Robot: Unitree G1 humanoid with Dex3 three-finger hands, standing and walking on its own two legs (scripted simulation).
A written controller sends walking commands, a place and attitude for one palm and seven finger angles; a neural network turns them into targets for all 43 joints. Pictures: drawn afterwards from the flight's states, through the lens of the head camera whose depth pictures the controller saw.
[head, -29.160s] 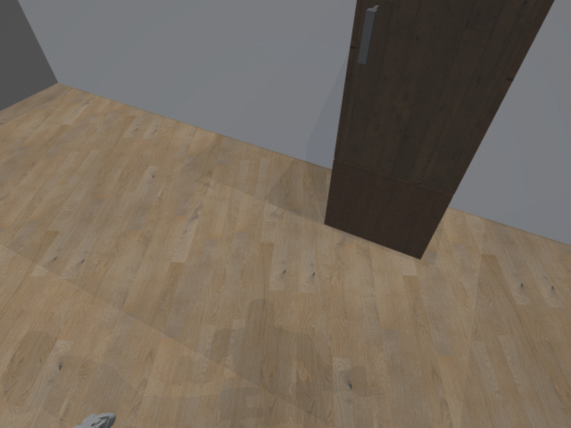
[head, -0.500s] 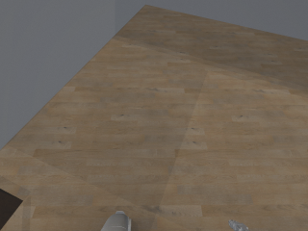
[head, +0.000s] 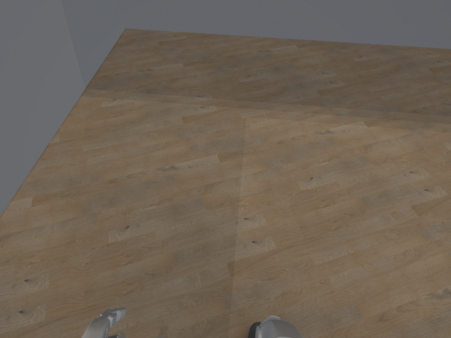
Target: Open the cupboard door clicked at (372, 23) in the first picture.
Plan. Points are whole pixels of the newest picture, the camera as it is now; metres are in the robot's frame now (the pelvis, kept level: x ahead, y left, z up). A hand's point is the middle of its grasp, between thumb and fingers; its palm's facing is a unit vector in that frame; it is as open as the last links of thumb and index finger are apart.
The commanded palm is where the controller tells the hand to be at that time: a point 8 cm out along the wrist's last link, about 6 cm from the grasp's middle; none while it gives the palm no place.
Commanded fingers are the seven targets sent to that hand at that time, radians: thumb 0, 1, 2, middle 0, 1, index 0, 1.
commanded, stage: walk to a spot facing it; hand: left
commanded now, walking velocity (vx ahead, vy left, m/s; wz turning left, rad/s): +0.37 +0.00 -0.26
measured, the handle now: out of the picture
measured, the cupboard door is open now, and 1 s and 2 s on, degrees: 42 42 42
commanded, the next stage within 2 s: turn to face it in 0.32 s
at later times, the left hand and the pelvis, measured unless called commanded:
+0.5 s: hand (145, 291) +0.24 +0.18 -0.19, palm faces +0.00 -0.99 -0.16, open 7.3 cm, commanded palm none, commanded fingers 0.00 0.90 0.90 -0.20 -0.30 -0.20 -0.30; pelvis +0.25 +0.00 +0.00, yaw -4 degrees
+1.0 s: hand (165, 207) +0.43 +0.16 -0.15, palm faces +0.23 -0.94 -0.24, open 7.4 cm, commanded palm none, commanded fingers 0.00 0.90 0.90 -0.20 -0.30 -0.20 -0.30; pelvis +0.36 -0.05 +0.01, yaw +14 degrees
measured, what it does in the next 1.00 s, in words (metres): walks ahead: right foot, then left foot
